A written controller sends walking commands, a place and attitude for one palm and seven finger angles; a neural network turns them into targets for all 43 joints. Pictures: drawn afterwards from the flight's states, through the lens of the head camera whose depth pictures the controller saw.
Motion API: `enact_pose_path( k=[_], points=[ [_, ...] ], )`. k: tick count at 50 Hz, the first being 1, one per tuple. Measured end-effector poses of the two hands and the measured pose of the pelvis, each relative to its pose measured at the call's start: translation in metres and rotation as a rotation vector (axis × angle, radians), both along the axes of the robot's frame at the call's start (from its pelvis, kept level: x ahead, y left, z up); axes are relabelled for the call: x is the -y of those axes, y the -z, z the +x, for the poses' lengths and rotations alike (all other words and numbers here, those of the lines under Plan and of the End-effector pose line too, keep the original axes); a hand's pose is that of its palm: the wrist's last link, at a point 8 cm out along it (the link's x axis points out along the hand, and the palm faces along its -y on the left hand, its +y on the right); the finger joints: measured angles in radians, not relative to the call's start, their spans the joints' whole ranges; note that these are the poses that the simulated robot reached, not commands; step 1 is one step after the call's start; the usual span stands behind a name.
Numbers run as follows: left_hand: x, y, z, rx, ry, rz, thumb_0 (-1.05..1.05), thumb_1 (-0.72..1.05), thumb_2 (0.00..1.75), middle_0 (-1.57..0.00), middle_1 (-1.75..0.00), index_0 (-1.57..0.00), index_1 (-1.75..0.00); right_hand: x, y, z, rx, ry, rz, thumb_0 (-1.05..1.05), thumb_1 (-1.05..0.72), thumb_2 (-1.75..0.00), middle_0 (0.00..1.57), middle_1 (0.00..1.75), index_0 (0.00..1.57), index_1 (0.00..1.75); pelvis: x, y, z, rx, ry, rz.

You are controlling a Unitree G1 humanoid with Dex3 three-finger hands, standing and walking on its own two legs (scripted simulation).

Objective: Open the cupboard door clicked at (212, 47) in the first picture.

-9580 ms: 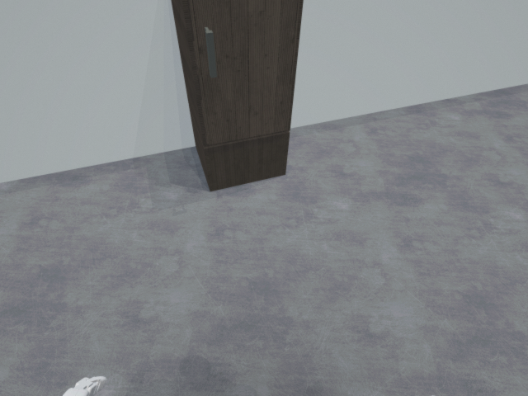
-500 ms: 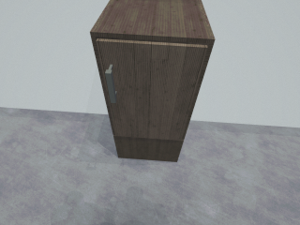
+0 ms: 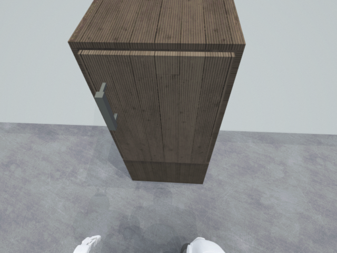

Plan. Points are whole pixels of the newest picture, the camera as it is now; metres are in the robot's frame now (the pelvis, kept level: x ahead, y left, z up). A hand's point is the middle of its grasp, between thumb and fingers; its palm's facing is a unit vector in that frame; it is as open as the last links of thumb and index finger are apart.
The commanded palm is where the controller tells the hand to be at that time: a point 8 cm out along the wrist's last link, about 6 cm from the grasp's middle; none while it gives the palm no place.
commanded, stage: come to a stop and stand still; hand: left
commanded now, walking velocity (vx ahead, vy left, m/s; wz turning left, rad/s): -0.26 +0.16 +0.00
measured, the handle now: (108, 107) +0.51 +0.20 +0.00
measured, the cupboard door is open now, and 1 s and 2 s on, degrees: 0 0 0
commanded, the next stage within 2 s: look again from close up in 1.72 s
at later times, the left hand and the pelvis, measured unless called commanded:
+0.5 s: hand out of the picture -0.04 +0.21 -0.15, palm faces +0.11 -0.96 -0.26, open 7.4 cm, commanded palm none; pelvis -0.07 +0.00 +0.02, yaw +2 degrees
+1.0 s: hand out of the picture -0.06 +0.11 -0.14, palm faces +0.07 -0.98 -0.21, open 7.3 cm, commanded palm none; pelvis -0.06 -0.06 +0.02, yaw +1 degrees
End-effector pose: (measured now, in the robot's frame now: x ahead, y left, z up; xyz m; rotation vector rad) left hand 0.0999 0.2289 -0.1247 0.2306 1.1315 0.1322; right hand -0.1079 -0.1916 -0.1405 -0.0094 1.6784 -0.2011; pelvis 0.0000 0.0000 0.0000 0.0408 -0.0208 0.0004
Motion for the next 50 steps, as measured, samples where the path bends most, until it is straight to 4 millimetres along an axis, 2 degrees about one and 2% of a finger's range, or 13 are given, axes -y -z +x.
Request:
enact_pose_path(
  k=[4,8,11,14,17,20,24,29,32,35,42,45,50],
  points=[
    [0.010,-0.004,-0.010,-0.037,-0.020,0.005,0.00,0.91,0.90,-0.20,-0.30,-0.20,-0.30,0.035,0.006,0.071,0.168,-0.044,-0.053,0.01,-0.90,-0.90,0.20,0.30,0.20,0.29,0.008,-0.006,-0.002,0.002,-0.006,0.007],
    [0.009,-0.009,-0.026,-0.043,-0.053,0.018,0.00,0.92,0.90,-0.20,-0.30,-0.21,-0.30,0.056,0.002,0.132,0.330,-0.108,-0.076,0.01,-0.91,-0.90,0.20,0.30,0.19,0.29,0.013,-0.009,-0.012,-0.007,-0.007,0.016],
    [0.005,-0.011,-0.043,-0.046,-0.070,0.024,0.00,0.92,0.90,-0.20,-0.30,-0.21,-0.30,0.063,-0.003,0.161,0.417,-0.154,-0.082,0.00,-0.91,-0.90,0.20,0.30,0.19,0.29,0.015,-0.009,-0.022,-0.010,-0.005,0.023],
    [0.000,-0.013,-0.064,-0.054,-0.089,0.029,0.00,0.92,0.90,-0.20,-0.30,-0.21,-0.30,0.062,-0.008,0.173,0.472,-0.187,-0.078,0.00,-0.91,-0.90,0.20,0.30,0.19,0.29,0.015,-0.009,-0.032,-0.012,-0.005,0.027],
    [-0.007,-0.013,-0.088,-0.071,-0.113,0.031,0.00,0.91,0.90,-0.20,-0.30,-0.21,-0.30,0.057,-0.012,0.168,0.489,-0.210,-0.067,0.00,-0.91,-0.90,0.20,0.30,0.19,0.29,0.014,-0.010,-0.042,-0.015,-0.010,0.028],
    [-0.015,-0.011,-0.113,-0.098,-0.138,0.028,0.00,0.91,0.90,-0.20,-0.30,-0.21,-0.30,0.050,-0.017,0.146,0.475,-0.217,-0.058,0.00,-0.91,-0.90,0.20,0.30,0.19,0.29,0.011,-0.012,-0.051,-0.025,-0.014,0.023],
    [-0.024,-0.004,-0.142,-0.145,-0.164,0.009,0.01,0.90,0.90,-0.20,-0.30,-0.21,-0.30,0.039,-0.018,0.084,0.397,-0.193,-0.073,0.00,-0.91,-0.90,0.20,0.30,0.19,0.29,0.004,-0.014,-0.063,-0.024,-0.027,-0.013],
    [-0.016,-0.010,-0.168,-0.175,-0.179,-0.032,0.01,0.91,0.90,-0.20,-0.30,-0.20,-0.30,0.025,-0.021,-0.005,0.189,-0.164,-0.042,0.00,-0.91,-0.90,0.20,0.30,0.19,0.29,0.002,-0.023,-0.072,-0.012,-0.049,-0.026],
    [-0.005,-0.010,-0.179,-0.197,-0.175,-0.047,0.01,0.91,0.90,-0.20,-0.30,-0.20,-0.30,0.020,-0.021,-0.038,0.111,-0.139,-0.015,0.01,-0.90,-0.90,0.20,0.30,0.20,0.29,0.006,-0.023,-0.074,-0.018,-0.039,-0.016],
    [0.010,-0.009,-0.183,-0.240,-0.148,-0.054,0.01,0.91,0.90,-0.20,-0.30,-0.20,-0.30,0.020,-0.019,-0.054,0.082,-0.103,0.001,0.01,-0.90,-0.90,0.20,0.30,0.20,0.29,0.013,-0.022,-0.075,-0.028,-0.024,-0.007],
    [0.045,0.000,-0.161,-0.223,-0.091,-0.020,0.01,0.93,0.90,-0.20,-0.30,-0.20,-0.30,0.044,-0.001,-0.057,0.063,-0.047,0.030,0.01,-0.90,-0.90,0.20,0.30,0.20,0.30,0.046,-0.008,-0.069,-0.029,-0.001,-0.006],
    [0.056,-0.006,-0.159,-0.197,-0.116,-0.025,0.02,0.94,0.90,-0.20,-0.30,-0.21,-0.30,0.060,-0.002,-0.034,0.085,-0.079,0.021,0.01,-0.90,-0.90,0.20,0.30,0.20,0.29,0.053,-0.013,-0.065,-0.013,-0.020,-0.011],
    [0.072,-0.011,-0.164,-0.215,-0.129,-0.050,0.01,0.93,0.90,-0.20,-0.30,-0.21,-0.30,0.081,-0.009,0.027,0.211,-0.110,-0.020,0.01,-0.91,-0.90,0.20,0.30,0.19,0.29,0.058,-0.023,-0.058,-0.006,-0.010,-0.006]
  ],
)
